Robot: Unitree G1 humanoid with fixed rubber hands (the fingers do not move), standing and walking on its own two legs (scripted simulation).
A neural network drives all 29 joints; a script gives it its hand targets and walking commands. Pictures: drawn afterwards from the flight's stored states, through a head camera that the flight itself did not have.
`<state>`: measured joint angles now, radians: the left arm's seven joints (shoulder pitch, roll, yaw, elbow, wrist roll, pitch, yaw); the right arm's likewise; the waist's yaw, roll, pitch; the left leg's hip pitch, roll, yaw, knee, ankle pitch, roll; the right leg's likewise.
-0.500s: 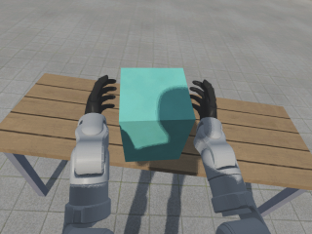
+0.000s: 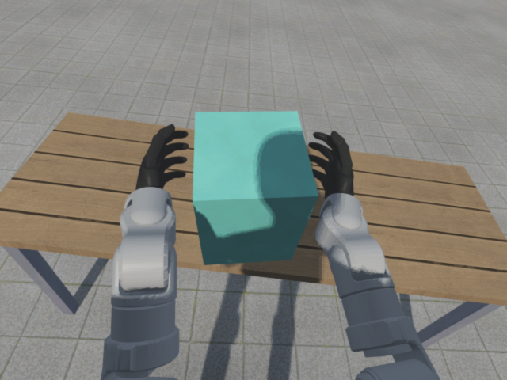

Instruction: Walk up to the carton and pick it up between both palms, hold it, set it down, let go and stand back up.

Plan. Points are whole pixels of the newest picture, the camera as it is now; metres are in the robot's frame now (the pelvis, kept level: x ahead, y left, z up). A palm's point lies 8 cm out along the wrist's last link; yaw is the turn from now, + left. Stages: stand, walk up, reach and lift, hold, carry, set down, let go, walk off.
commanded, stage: hold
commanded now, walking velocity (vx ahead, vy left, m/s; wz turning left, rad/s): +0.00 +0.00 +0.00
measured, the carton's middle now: (247, 192) +0.42 -0.01 +0.06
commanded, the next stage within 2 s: set down in 0.92 s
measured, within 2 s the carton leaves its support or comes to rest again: neither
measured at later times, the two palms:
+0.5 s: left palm (165, 172) +0.35 +0.11 +0.18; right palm (347, 185) +0.35 -0.14 +0.16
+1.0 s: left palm (162, 178) +0.35 +0.12 +0.17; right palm (344, 186) +0.35 -0.14 +0.16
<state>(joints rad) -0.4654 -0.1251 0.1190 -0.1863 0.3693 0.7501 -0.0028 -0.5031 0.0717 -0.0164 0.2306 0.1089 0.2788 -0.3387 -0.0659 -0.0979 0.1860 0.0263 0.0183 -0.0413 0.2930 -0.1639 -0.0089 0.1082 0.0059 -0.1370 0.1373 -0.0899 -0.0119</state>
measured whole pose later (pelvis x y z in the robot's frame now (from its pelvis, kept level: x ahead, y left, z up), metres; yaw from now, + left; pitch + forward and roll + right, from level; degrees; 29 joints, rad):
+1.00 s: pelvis -0.01 -0.01 +0.00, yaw +0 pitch -10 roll -1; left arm -0.58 -0.12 0.18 -0.04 0.38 0.74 -0.01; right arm -0.61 0.09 -0.09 0.39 0.07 0.25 -0.32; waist -0.07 -0.11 0.18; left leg 0.03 0.02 -0.04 0.27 -0.13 -0.02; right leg 0.09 0.01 -0.14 0.17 -0.09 -0.02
